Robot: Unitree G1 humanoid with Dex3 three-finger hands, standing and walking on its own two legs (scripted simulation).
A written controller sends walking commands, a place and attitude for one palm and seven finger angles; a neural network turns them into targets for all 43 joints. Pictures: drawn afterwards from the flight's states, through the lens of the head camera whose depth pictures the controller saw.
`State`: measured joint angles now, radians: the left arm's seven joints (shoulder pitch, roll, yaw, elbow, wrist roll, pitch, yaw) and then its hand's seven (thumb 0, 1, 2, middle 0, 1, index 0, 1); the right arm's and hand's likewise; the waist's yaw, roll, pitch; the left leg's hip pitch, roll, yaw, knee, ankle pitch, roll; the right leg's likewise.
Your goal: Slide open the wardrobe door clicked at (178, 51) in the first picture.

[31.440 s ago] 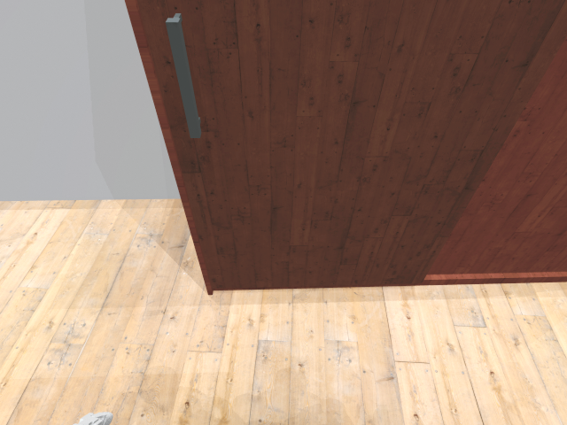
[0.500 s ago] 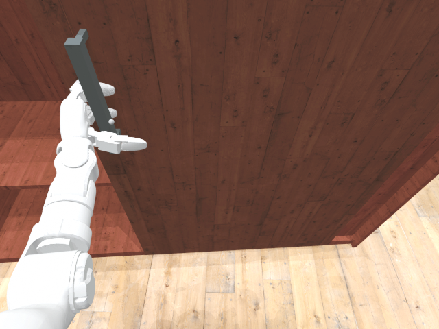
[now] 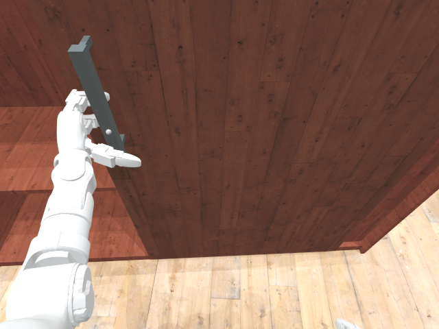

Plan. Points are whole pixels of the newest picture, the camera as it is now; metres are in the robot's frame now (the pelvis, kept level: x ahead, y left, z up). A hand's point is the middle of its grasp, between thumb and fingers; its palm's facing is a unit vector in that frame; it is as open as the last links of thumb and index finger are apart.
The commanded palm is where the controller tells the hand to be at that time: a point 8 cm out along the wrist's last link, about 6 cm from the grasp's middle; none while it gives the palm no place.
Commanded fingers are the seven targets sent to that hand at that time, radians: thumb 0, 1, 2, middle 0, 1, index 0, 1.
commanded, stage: slip the hand off the handle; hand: left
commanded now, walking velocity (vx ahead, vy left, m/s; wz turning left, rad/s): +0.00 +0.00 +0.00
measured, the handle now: (105, 104) +0.48 +0.22 +0.16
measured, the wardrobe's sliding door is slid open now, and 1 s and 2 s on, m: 0.67 0.67 0.67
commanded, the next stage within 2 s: draw the hand back to the body in 1.02 s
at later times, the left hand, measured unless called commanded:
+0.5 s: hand (71, 137) +0.43 +0.27 +0.13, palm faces +0.28 -0.95 -0.17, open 14.3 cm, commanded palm +0.37 +0.31 +0.13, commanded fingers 0.00 -0.55 0.20 -0.25 -1.15 -0.25 -1.15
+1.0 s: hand (52, 191) +0.31 +0.26 +0.13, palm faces +0.31 -0.94 -0.16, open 14.7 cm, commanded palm +0.26 +0.30 +0.13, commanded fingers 0.00 -0.55 0.20 -0.25 -1.15 -0.25 -1.15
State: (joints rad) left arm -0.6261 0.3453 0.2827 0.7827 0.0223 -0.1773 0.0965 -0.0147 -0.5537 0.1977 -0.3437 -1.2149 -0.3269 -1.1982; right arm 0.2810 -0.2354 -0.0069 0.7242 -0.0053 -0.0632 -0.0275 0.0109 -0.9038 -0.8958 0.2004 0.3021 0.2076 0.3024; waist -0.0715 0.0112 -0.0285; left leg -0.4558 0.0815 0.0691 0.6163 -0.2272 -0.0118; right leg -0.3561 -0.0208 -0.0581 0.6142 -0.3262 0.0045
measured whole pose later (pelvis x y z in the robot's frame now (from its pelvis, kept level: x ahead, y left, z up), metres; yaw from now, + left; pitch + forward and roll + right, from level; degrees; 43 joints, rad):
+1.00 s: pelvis +0.00 +0.00 +0.00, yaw +2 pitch -1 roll -1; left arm -0.14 0.33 0.29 0.26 -0.12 -0.09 -0.06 -0.02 -0.56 0.20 -0.26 -1.15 -0.25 -1.15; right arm 0.17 -0.23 0.03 0.69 0.03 -0.16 -0.09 0.01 -0.90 -0.90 0.20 0.30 0.21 0.30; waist 0.03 0.03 -0.02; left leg -0.36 0.07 0.04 0.59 -0.22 -0.02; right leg -0.23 -0.02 -0.09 0.57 -0.32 0.00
